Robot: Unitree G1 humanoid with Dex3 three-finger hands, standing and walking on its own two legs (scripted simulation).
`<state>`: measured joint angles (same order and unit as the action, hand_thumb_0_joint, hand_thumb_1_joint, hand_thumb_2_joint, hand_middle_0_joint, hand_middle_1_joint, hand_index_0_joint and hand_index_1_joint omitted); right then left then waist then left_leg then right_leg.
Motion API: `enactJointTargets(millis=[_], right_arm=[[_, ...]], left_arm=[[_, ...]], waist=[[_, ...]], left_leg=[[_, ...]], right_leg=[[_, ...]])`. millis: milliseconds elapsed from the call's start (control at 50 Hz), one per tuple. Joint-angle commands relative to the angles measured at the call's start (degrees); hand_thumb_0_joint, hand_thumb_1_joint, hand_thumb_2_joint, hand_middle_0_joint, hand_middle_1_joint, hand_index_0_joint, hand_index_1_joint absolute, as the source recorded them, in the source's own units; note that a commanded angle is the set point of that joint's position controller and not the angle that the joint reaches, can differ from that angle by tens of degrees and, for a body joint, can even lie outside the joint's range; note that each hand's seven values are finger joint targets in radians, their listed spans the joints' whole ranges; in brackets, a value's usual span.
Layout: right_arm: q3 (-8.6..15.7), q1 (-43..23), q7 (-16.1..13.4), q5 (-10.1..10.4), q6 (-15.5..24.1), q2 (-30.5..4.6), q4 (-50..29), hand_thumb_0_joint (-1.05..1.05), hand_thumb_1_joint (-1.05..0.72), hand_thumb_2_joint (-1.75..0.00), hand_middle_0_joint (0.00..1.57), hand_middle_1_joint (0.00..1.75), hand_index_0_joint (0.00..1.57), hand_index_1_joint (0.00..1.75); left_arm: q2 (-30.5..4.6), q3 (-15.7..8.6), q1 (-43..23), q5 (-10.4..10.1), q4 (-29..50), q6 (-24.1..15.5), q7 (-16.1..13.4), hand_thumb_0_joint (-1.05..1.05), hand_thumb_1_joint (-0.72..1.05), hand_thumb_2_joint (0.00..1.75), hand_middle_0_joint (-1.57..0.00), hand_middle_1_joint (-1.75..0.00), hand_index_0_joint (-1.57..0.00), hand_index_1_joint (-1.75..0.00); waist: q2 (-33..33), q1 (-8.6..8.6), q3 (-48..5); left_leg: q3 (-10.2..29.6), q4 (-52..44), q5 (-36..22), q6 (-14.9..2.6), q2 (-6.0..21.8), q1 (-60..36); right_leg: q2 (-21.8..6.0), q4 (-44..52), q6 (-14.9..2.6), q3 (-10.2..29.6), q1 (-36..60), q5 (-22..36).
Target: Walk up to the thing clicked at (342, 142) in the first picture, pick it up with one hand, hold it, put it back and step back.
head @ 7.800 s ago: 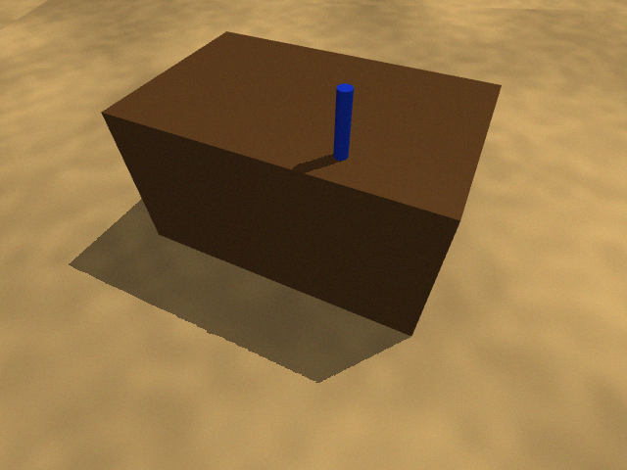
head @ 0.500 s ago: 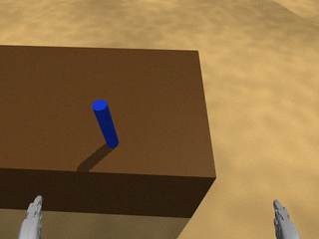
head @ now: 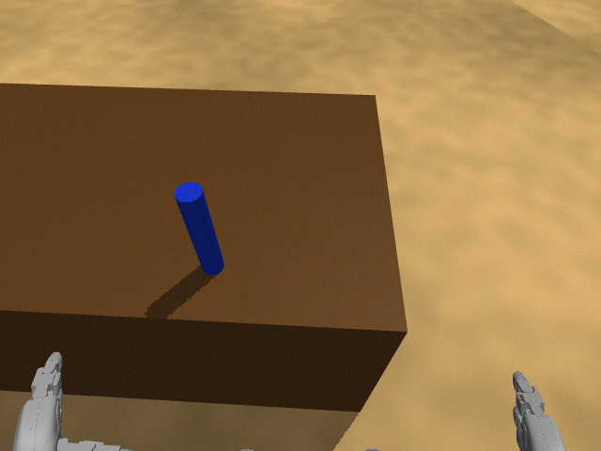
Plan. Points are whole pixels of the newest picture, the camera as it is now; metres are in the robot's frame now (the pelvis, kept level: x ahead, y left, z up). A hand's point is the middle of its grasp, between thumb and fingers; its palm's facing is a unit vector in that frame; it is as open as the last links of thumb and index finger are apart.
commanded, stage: rise first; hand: left
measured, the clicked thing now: (202, 233) +0.47 +0.19 -0.02
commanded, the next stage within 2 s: go down in 1.68 s
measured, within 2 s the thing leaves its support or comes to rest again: neither
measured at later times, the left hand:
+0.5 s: hand (88, 402) +0.20 +0.28 -0.02, palm faces +0.34 -0.86 -0.37, open 17.1 cm
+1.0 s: hand (81, 386) +0.21 +0.29 +0.00, palm faces +0.36 -0.87 -0.35, open 17.2 cm
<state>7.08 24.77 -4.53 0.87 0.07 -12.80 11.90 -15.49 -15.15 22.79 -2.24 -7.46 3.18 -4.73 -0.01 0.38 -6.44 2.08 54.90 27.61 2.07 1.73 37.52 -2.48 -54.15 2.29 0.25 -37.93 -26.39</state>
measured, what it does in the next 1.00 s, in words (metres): stands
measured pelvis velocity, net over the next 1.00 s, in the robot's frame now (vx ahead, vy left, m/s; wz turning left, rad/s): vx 0.00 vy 0.00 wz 0.00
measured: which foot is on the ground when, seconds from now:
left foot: down 0.00-1.00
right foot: down 0.00-1.00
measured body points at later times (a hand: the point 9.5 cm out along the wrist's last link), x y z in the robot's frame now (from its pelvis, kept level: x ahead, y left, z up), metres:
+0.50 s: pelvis +0.00 +0.00 +0.00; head +0.04 +0.00 +0.45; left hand +0.18 +0.33 +0.01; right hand +0.15 -0.26 -0.03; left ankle +0.00 +0.14 -0.68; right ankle +0.01 -0.14 -0.68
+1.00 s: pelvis +0.00 +0.00 +0.00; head +0.03 +0.01 +0.45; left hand +0.19 +0.33 +0.02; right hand +0.15 -0.25 -0.02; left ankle +0.00 +0.14 -0.68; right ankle +0.01 -0.14 -0.68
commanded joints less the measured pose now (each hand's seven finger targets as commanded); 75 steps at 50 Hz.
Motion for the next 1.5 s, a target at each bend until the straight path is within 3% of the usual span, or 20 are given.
enactJointTargets(millis=[0, 800, 860, 880, 940, 1000, 1020, 1080, 1140, 1160, 1220, 1240, 1260, 1280, 1340, 1360, 1380, 1440, 1460, 1480], right_arm=[[4.2, -0.3, -0.4, -0.2, 2.9, -7.4, -10.4, 0.00, 0.45, -0.07, 0.05, 0.05, 0.05, 0.05], [2.8, 1.8, 0.1, 0.4, 2.9, -6.6, -16.2, 0.00, 0.46, -0.07, 0.05, 0.05, 0.05, 0.05], [1.9, 3.0, 0.0, 1.0, 2.6, -7.4, -15.9, 0.00, 0.49, -0.06, 0.05, 0.05, 0.05, 0.05], [1.7, 2.2, 0.4, 0.4, 2.8, -5.8, -16.3, 0.00, 0.47, -0.07, 0.05, 0.05, 0.05, 0.05], [1.2, 2.4, 0.1, 1.0, 2.5, -7.1, -16.8, 0.00, 0.49, -0.05, 0.05, 0.05, 0.05, 0.05], [1.5, 2.2, 0.4, 0.5, 2.8, -5.7, -17.1, 0.00, 0.47, -0.07, 0.05, 0.05, 0.05, 0.05], [0.9, 2.6, 0.1, 1.2, 2.7, -7.1, -17.4, 0.00, 0.49, -0.05, 0.05, 0.05, 0.05, 0.05], [1.6, 2.0, 0.3, 0.6, 3.3, -6.1, -17.6, 0.00, 0.48, -0.06, 0.05, 0.05, 0.05, 0.05], [0.6, 2.2, 0.1, 1.3, 3.3, -7.2, -17.9, 0.00, 0.49, -0.05, 0.05, 0.05, 0.05, 0.05], [1.4, 2.4, 0.4, 0.6, 3.3, -5.7, -17.5, 0.00, 0.48, -0.07, 0.05, 0.05, 0.05, 0.05], [0.8, 2.3, 0.2, 1.4, 3.3, -7.2, -18.4, 0.00, 0.49, -0.05, 0.05, 0.05, 0.05, 0.05], [1.1, 2.8, 0.5, 0.6, 3.1, -5.7, -17.4, 0.00, 0.49, -0.06, 0.05, 0.05, 0.05, 0.05], [1.2, 3.5, 0.2, 1.4, 3.0, -7.6, -17.8, 0.00, 0.49, -0.05, 0.05, 0.05, 0.05, 0.05], [1.9, 2.7, 0.6, 0.6, 3.3, -6.4, -18.4, 0.00, 0.48, -0.07, 0.05, 0.05, 0.05, 0.05], [0.6, 2.4, 0.3, 1.5, 3.0, -7.1, -18.8, 0.00, 0.49, -0.06, 0.05, 0.05, 0.05, 0.05], [1.7, 2.5, 0.6, 0.7, 3.1, -5.8, -19.5, 0.00, 0.48, -0.07, 0.05, 0.05, 0.05, 0.05], [0.8, 2.8, 0.3, 1.5, 3.1, -7.4, -18.5, 0.00, 0.49, -0.05, 0.05, 0.05, 0.05, 0.05], [1.7, 3.4, 0.6, 0.8, 3.1, -6.0, -19.0, 0.00, 0.50, -0.06, 0.05, 0.05, 0.05, 0.05], [1.0, 3.6, 0.2, 1.5, 3.1, -7.4, -18.7, 0.00, 0.50, -0.05, 0.05, 0.05, 0.05, 0.05], [1.5, 2.9, 0.6, 0.8, 3.3, -6.0, -19.7, 0.00, 0.48, -0.07, 0.05, 0.05, 0.05, 0.05]], left_arm=[[-8.5, -5.4, -2.6, 0.1, 12.5, -3.1, -0.9, 0.00, -0.46, 0.10, -0.02, -0.03, -0.03, -0.04], [-9.4, -7.4, -9.0, -1.1, 14.4, -2.7, -0.3, 0.00, -0.46, 0.10, -0.02, -0.02, -0.03, -0.03], [-16.0, -8.7, -5.0, 0.0, 10.1, -2.7, -0.7, 0.00, -0.54, 0.02, -0.10, -0.10, -0.11, -0.10], [-9.3, -7.3, -11.0, -1.3, 14.7, -3.1, -0.3, 0.00, -0.46, 0.10, -0.02, -0.02, -0.03, -0.03], [-17.1, -9.2, -7.7, -0.1, 10.7, -3.1, -0.7, 0.00, -0.54, 0.02, -0.09, -0.10, -0.11, -0.09], [-10.2, -8.5, -14.0, -1.7, 14.2, -3.7, -0.2, 0.00, -0.46, 0.10, -0.01, -0.02, -0.03, -0.03], [-17.6, -9.3, -8.8, -0.2, 10.3, -3.5, -0.7, 0.00, -0.54, 0.02, -0.09, -0.10, -0.11, -0.09], [-9.6, -7.8, -16.4, -1.8, 14.0, -4.1, -0.1, 0.00, -0.46, 0.10, -0.02, -0.02, -0.03, -0.03], [-18.2, -9.8, -9.1, -0.2, 9.6, -3.9, -0.7, 0.00, -0.54, 0.02, -0.09, -0.10, -0.11, -0.09], [-9.3, -7.7, -14.6, -1.8, 12.6, -4.3, -0.2, 0.00, -0.46, 0.09, -0.02, -0.02, -0.03, -0.03], [-18.3, -9.9, -9.3, -0.2, 9.1, -4.6, -0.7, 0.00, -0.54, 0.01, -0.09, -0.10, -0.11, -0.10], [-9.7, -8.4, -15.6, -2.1, 12.8, -5.1, -0.1, 0.00, -0.46, 0.09, -0.02, -0.02, -0.03, -0.03], [-18.4, -10.2, -9.2, -0.2, 7.6, -4.6, -0.7, 0.00, -0.54, 0.01, -0.09, -0.10, -0.11, -0.10], [-9.3, -8.3, -16.3, -2.2, 12.6, -5.2, -0.1, 0.00, -0.46, 0.09, -0.02, -0.02, -0.03, -0.03], [-18.6, -10.1, -10.0, -0.2, 8.0, -4.9, -0.6, 0.00, -0.54, 0.01, -0.09, -0.10, -0.11, -0.10], [-9.8, -8.8, -16.8, -2.3, 11.8, -5.6, 0.0, 0.00, -0.46, 0.09, -0.01, -0.02, -0.03, -0.03], [-19.1, -10.3, -11.4, -0.3, 7.6, -5.2, -0.6, 0.00, -0.54, 0.02, -0.09, -0.10, -0.11, -0.10], [-10.4, -9.2, -17.9, -2.4, 12.2, -5.9, 0.0, 0.00, -0.46, 0.10, -0.01, -0.02, -0.03, -0.03], [-19.3, -10.6, -12.0, -0.2, 6.7, -5.4, -0.6, 0.00, -0.54, 0.02, -0.09, -0.10, -0.11, -0.10], [-9.5, -8.7, -17.6, -2.4, 11.2, -6.0, 0.1, 0.00, -0.46, 0.10, -0.01, -0.02, -0.03, -0.03]], waist=[[-1.2, -0.80, -5.1], [-1.1, -1.26, -5.8], [-4.9, 1.06, -7.6], [-2.0, -1.06, -4.7], [-3.9, 1.15, -7.2], [-1.1, -1.42, -5.0], [-4.0, 0.99, -7.1], [-0.7, -1.91, -4.2], [-6.1, 1.70, -7.3], [-1.6, -1.71, -4.0], [-6.5, 1.41, -8.7], [-2.1, -1.41, -5.2], [-5.2, 1.15, -8.3], [-1.9, -1.89, -5.6], [-4.9, 1.55, -7.5], [-0.4, -2.07, -5.6], [-4.3, 1.00, -6.7], [-1.5, -1.68, -4.6], [-5.0, 0.71, -6.8], [-0.8, -1.94, -4.5]], left_leg=[[-3.4, -7.9, -13.4, -1.68, -2.1, -2.5], [-2.7, -9.6, -14.8, -1.39, -1.4, -5.0], [-3.3, -11.3, -17.1, -0.67, -1.6, -7.4], [-3.0, -9.5, -15.3, -1.26, -1.5, -5.0], [-4.0, -10.8, -13.7, -1.23, -2.1, -6.5], [-3.4, -9.6, -11.4, -1.75, -1.9, -4.3], [-4.1, -11.3, -11.8, -1.38, -2.1, -6.5], [-3.3, -10.5, -10.5, -1.76, -1.7, -5.1], [-3.4, -12.7, -11.9, -0.96, -1.9, -7.3], [-3.1, -11.0, -10.6, -1.58, -1.6, -5.2], [-3.8, -12.1, -15.6, -0.90, -1.9, -8.5], [-2.9, -10.7, -14.4, -1.39, -1.5, -6.2], [-3.4, -12.1, -17.4, -0.81, -1.7, -8.6], [-2.8, -10.7, -15.8, -1.25, -1.3, -6.5], [-3.8, -12.4, -14.7, -1.04, -1.8, -8.4], [-3.3, -10.5, -13.5, -1.68, -1.6, -6.3], [-4.0, -12.3, -14.3, -1.21, -1.9, -8.4], [-3.1, -11.4, -12.5, -1.56, -1.5, -6.1], [-3.9, -12.8, -14.2, -1.12, -1.9, -8.7], [-3.1, -11.5, -13.3, -1.55, -1.4, -6.9]], right_leg=[[1.7, 7.6, -1.67, -2.4, 4.8, 12.5], [2.3, 8.3, -1.74, -2.9, 6.6, 13.1], [2.1, 8.2, -2.10, -3.5, 9.0, 14.7], [2.2, 8.7, -1.74, -2.8, 6.7, 13.6], [1.7, 9.8, -1.74, -2.7, 9.2, 12.8], [1.8, 10.1, -1.46, -2.2, 7.0, 11.0], [1.5, 10.5, -1.76, -2.6, 9.4, 11.2], [2.1, 10.4, -1.50, -2.3, 6.8, 10.1], [1.9, 10.1, -2.01, -3.2, 9.7, 10.7], [2.3, 10.5, -1.71, -2.7, 7.0, 9.8], [1.9, 9.7, -2.11, -3.0, 10.9, 14.2], [2.5, 9.6, -1.83, -2.8, 8.1, 12.9], [2.1, 9.4, -2.06, -3.3, 11.1, 15.4], [2.5, 9.1, -1.77, -2.8, 8.1, 14.1], [1.9, 10.7, -1.95, -3.0, 10.9, 13.3], [2.2, 10.6, -1.51, -2.3, 8.6, 12.8], [1.8, 11.1, -1.79, -2.8, 10.9, 13.4], [2.3, 10.8, -1.62, -2.5, 8.2, 11.6], [1.9, 11.1, -1.81, -3.0, 10.7, 13.2], [2.5, 10.7, -1.56, -2.6, 8.2, 12.4]])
